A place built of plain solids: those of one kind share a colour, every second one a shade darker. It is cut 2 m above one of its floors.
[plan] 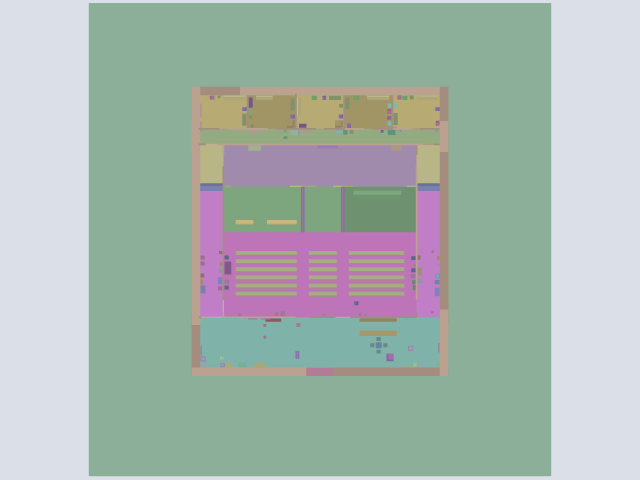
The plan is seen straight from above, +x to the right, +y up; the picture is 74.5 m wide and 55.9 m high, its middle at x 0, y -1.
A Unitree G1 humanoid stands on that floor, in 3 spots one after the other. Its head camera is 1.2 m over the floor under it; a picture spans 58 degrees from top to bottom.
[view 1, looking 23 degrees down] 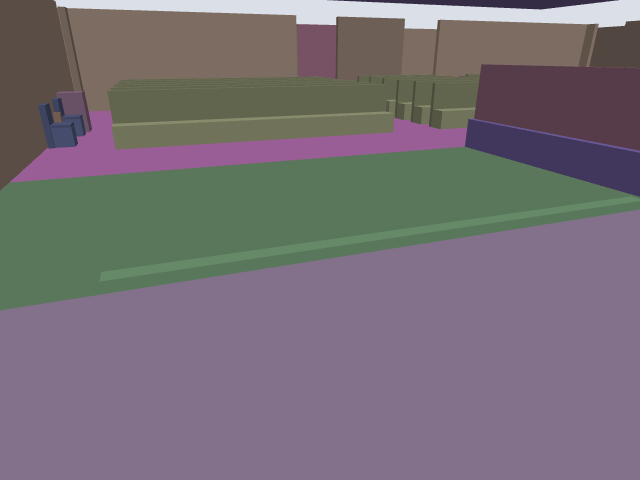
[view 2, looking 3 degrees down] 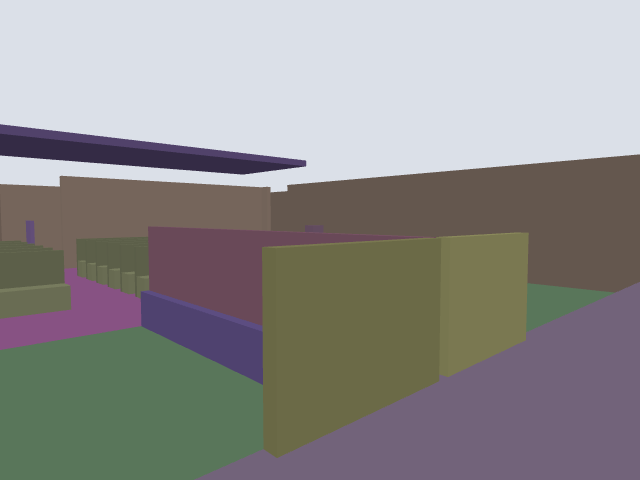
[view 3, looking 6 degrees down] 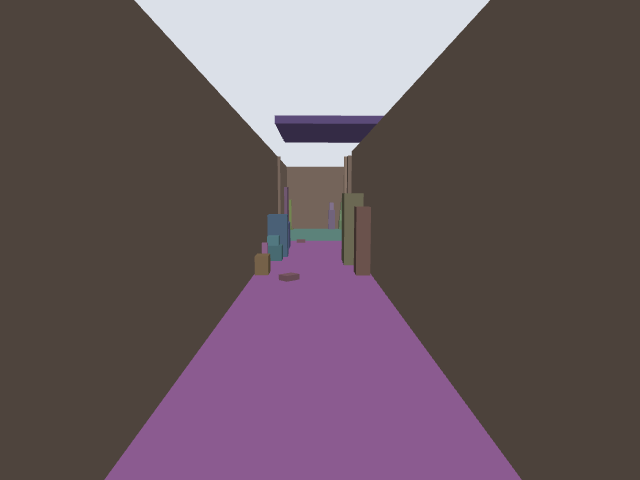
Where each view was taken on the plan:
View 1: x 8.90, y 7.54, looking -110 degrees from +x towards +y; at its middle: tread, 4.16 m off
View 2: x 0.82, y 7.00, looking -133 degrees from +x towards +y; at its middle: rail_tongue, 4.06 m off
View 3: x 12.65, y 6.55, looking -91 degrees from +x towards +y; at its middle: floor_foyer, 16.92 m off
